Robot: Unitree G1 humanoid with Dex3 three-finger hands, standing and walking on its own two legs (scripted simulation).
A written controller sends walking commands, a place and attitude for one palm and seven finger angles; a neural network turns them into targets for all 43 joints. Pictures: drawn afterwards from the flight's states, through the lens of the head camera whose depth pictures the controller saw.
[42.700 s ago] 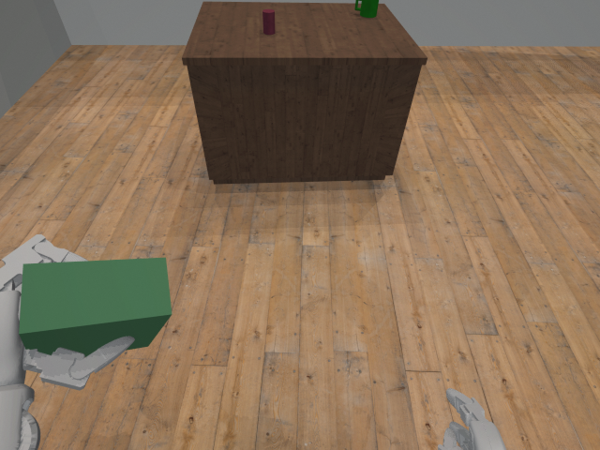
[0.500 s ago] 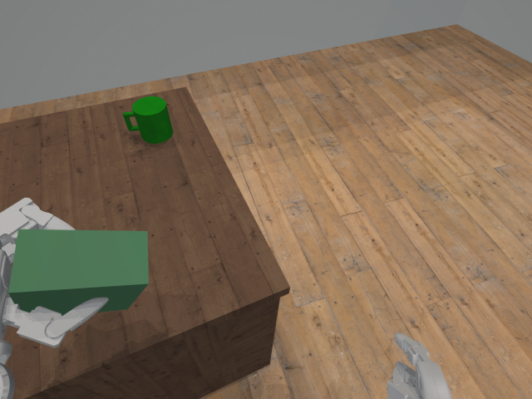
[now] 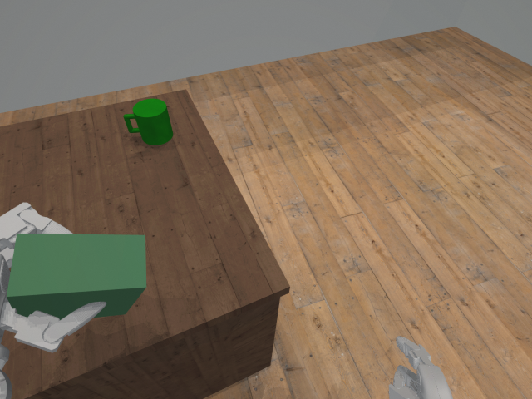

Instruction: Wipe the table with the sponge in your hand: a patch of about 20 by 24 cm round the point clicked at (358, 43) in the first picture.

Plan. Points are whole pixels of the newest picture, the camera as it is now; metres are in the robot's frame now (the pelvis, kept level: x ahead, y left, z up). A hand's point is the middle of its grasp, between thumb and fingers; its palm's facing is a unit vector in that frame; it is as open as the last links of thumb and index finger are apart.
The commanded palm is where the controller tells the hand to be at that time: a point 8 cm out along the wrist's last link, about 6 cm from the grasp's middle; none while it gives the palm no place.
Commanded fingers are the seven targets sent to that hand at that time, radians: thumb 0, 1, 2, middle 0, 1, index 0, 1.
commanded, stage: shuffle to correct the standing spot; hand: left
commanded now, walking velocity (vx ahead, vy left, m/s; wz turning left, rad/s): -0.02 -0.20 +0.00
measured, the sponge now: (98, 280) +0.23 +0.21 +0.13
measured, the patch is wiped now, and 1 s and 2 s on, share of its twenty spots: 0.00 0.00 0.00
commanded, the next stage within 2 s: come to a stop and stand still in 0.60 s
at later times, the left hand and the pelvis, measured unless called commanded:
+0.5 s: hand (57, 269) +0.22 +0.24 +0.16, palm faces +0.30 -0.86 -0.41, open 9.8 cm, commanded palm +0.17 +0.28 +0.18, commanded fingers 0.00 0.10 1.30 -1.20 -1.60 -1.20 -1.60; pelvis +0.01 +0.00 +0.00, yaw +0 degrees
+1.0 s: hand (58, 280) +0.22 +0.24 +0.15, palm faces +0.25 -0.88 -0.39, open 9.8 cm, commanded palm +0.15 +0.29 +0.18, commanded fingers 0.00 0.10 1.30 -1.20 -1.60 -1.20 -1.60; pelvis -0.02 +0.02 +0.00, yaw -2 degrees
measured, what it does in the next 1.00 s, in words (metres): stands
